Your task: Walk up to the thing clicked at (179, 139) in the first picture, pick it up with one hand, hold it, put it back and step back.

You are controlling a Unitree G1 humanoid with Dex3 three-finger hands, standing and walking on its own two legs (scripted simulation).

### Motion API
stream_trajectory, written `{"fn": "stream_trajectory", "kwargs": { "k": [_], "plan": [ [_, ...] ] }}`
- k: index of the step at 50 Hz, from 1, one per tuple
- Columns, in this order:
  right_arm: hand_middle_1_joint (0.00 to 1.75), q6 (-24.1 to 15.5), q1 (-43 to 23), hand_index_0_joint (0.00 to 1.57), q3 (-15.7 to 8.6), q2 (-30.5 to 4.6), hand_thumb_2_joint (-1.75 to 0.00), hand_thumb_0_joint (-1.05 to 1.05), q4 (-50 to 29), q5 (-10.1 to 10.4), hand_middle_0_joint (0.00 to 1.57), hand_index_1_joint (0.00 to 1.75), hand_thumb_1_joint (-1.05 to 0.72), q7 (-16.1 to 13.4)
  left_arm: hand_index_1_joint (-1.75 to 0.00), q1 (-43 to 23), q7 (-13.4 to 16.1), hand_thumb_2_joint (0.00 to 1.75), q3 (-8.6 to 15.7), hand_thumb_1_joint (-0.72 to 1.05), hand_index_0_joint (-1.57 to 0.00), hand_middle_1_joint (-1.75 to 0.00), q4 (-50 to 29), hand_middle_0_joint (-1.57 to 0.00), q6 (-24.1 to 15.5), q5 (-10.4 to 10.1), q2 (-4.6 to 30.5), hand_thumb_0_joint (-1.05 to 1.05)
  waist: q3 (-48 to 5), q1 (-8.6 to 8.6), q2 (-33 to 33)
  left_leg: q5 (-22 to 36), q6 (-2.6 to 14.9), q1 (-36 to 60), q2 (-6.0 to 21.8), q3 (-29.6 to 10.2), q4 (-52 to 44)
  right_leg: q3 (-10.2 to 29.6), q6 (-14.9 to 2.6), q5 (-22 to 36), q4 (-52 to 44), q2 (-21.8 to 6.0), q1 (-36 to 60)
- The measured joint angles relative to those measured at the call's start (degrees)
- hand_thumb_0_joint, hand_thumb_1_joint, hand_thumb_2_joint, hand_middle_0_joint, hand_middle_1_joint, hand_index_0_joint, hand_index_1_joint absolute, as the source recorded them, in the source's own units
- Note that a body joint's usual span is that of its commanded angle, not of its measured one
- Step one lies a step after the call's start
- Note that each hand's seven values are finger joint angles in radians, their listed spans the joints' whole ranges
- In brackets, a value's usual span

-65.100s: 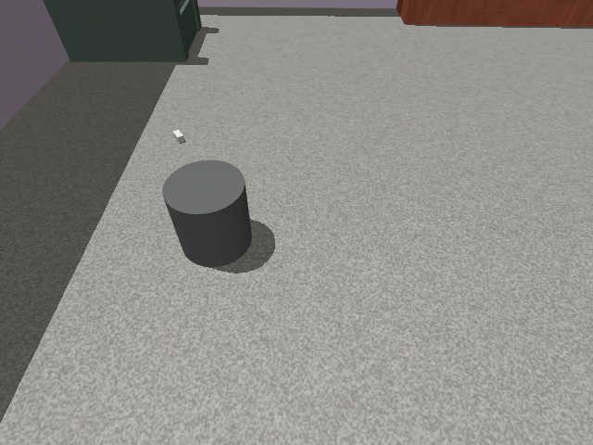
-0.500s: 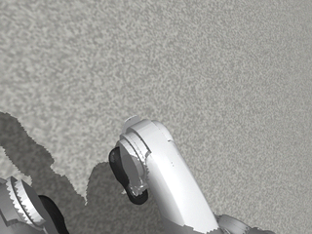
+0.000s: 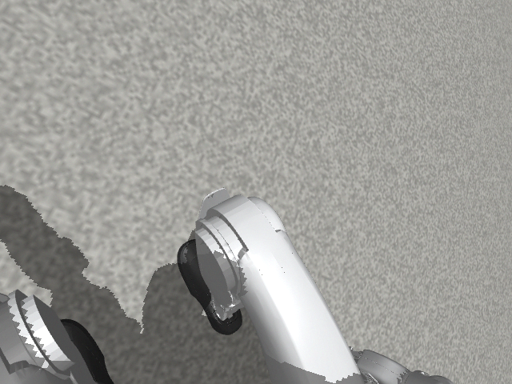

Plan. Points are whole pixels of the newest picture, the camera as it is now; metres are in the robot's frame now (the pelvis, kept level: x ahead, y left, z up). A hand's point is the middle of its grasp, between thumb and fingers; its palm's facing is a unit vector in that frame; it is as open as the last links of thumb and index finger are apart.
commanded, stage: open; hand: left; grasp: from above
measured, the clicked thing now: out of the picture +0.45 +0.31 -0.29
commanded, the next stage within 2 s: withdraw in 0.02 s
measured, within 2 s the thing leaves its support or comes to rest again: neither
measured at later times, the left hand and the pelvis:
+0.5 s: hand out of the picture +0.48 +0.34 -0.21, palm faces +0.10 -0.44 -0.89, open 12.3 cm; pelvis +0.00 +0.00 +0.01, yaw +1 degrees
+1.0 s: hand out of the picture +0.45 +0.32 -0.12, palm faces -0.37 -0.29 -0.88, open 13.2 cm; pelvis +0.00 +0.00 +0.03, yaw +7 degrees
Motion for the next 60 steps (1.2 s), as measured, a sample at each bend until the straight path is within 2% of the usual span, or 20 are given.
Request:
{"fn": "stream_trajectory", "kwargs": {
  "k": [9,12,15,20,24,30,35,37,41,43,48,53,60],
  "plan": [
    [0.3,-0.57,0.57,0.19,0.35,-0.17,-0.91,-0.01,-0.05,-0.02,0.19,0.3,-0.91,-0.15,-0.74,-0.52,0.01,0.73,-0.93,-0.16,-0.36,-0.76,0.01,-0.42,-0.13,-1.18,0.51,0.0,-0.06,0.86,-0.36,-0.21,0.03,-0.1,-0.09,0.27,-0.17,0.2,0.01,-0.41,-0.01,-0.15,-0.05],
    [0.3,-0.69,0.58,0.19,0.32,-0.12,-0.91,-0.01,0.0,-0.06,0.19,0.3,-0.91,-0.25,-0.74,-0.77,-0.38,0.73,-1.03,-0.17,-0.37,-0.76,0.15,-0.42,0.1,-0.85,0.43,0.0,-0.18,0.88,-0.44,-0.29,-0.01,0.07,-0.23,0.3,-0.16,0.2,-0.03,-0.64,0.05,-0.28,0.23],
    [0.3,-0.75,0.54,0.19,0.18,0.1,-0.91,-0.01,0.32,0.01,0.19,0.3,-0.91,-0.36,-0.73,-0.69,-1.24,0.74,-0.7,-0.17,-0.37,-0.76,-0.62,-0.41,0.12,0.66,0.25,0.0,-0.52,1.1,-0.44,-0.34,-0.06,0.13,-0.22,0.31,-0.27,0.2,-0.09,-0.68,-0.02,-0.29,0.25],
    [0.3,-0.72,1.05,0.19,-1.63,1.51,-0.91,-0.01,1.35,0.46,0.19,0.3,-0.91,-0.55,-0.73,-0.76,-4.04,0.74,-0.19,-0.19,-0.38,-0.74,-5.63,-0.4,0.71,6.49,-0.4,0.0,-2.1,2.34,0.36,0.29,0.07,-0.77,0.17,0.93,-1.65,0.64,-0.12,-0.01,-1.18,-0.13,-0.87],
    [0.3,-0.31,3.1,0.19,-4.68,3.14,-0.91,-0.01,2.03,1.52,0.19,0.3,-0.92,-0.98,-0.74,0.22,-8.05,0.76,-1.18,-0.22,-0.36,-0.74,-12.5,-0.38,2.32,10.9,-2.73,0.0,-5.02,4.5,1.88,0.84,0.2,-1.35,0.6,2.03,-3.44,1.46,-0.28,0.46,-2.37,-0.06,-1.9],
    [0.3,0.55,5.97,0.19,-9.37,5.06,-0.91,-0.01,5.73,3.79,0.19,0.3,-0.92,-2.92,-0.79,3.33,-16.63,0.81,-8.4,-0.29,-0.3,-0.78,-16.26,-0.32,4.87,16.65,-9.0,0.0,-12.77,8.4,6.12,1.26,0.75,-1.66,0.61,4.47,-5.86,3.34,-0.32,-0.05,-3.33,-0.58,-2.65],
    [0.3,0.19,6.28,0.19,-12.21,6.22,-0.9,-0.01,9.04,4.88,0.19,0.3,-0.92,-5.63,-0.82,6.33,-23.68,0.82,-14.99,-0.31,-0.28,-0.82,-14.23,-0.28,3.79,21.41,-13.13,0.0,-17.12,10.21,8.59,1.44,1.3,-0.43,0.57,6.53,-6.98,5.06,-0.16,-0.55,-3.24,-0.96,-1.92],
    [0.3,-0.13,6.26,0.19,-12.7,6.68,-0.9,0.0,9.81,5.0,0.19,0.3,-0.91,-6.91,-0.84,7.05,-26.26,0.84,-16.59,-0.33,-0.26,-0.84,-13.13,-0.26,2.25,22.85,-14.45,0.0,-17.94,10.48,8.93,1.64,1.36,0.3,0.52,7.19,-7.5,5.62,-0.19,-0.6,-3.27,-1.11,-1.42],
    [0.3,-0.38,6.62,0.19,-13.05,7.35,-0.9,0.0,9.98,4.81,0.19,0.3,-0.91,-9.68,-0.89,8.47,-30.57,0.87,-18.3,-0.36,-0.22,-0.9,-12.42,-0.22,-2.26,26.91,-16.57,0.0,-18.73,10.64,8.98,2.12,1.24,1.52,0.47,8.14,-8.53,6.43,-0.45,-0.47,-3.47,-1.32,-0.71],
    [0.3,-0.41,6.83,0.19,-12.93,7.41,-0.9,0.0,9.45,4.52,0.19,0.3,-0.91,-11.08,-0.91,8.73,-31.6,0.88,-19.09,-0.38,-0.21,-0.92,-11.9,-0.2,-5.08,29.74,-17.28,0.0,-18.77,10.53,8.8,2.38,1.21,1.91,0.47,8.54,-8.91,6.78,-0.56,-0.33,-3.5,-1.37,-0.56],
    [0.3,-0.29,7.11,0.19,-12.76,7.2,-0.9,0.0,7.63,3.76,0.19,0.3,-0.91,-14.36,-0.92,9.05,-32.26,0.89,-18.21,-0.38,-0.21,-0.94,-10.44,-0.2,-11.92,35.66,-17.07,0.0,-17.91,9.74,8.49,2.87,1.23,2.23,0.51,9.06,-9.06,7.25,-0.62,0.07,-3.26,-1.37,-0.56],
    [0.3,0.44,8.06,0.19,-12.92,7.01,-0.9,0.0,6.31,3.57,0.19,0.3,-0.91,-17.11,-0.9,10.6,-32.84,0.87,-17.0,-0.36,-0.23,-0.92,-11.52,-0.22,-17.11,39.6,-16.14,0.0,-17.2,9.91,8.34,3.09,1.36,1.71,0.61,9.27,-8.59,7.48,-0.5,0.36,-2.76,-1.25,-1.18],
    [0.3,3.36,9.06,0.19,-14.11,7.53,-0.9,0.0,5.17,3.19,0.2,0.3,-0.91,-19.5,-0.87,15.08,-35.83,0.85,-18.45,-0.33,-0.24,-0.88,-16.48,-0.23,-24.6,43.23,-15.06,0.0,-15.75,11.88,7.97,3.73,1.71,1.05,0.43,9.28,-8.11,7.49,-0.18,0.82,-2.51,-1.33,-1.43]
  ]
}}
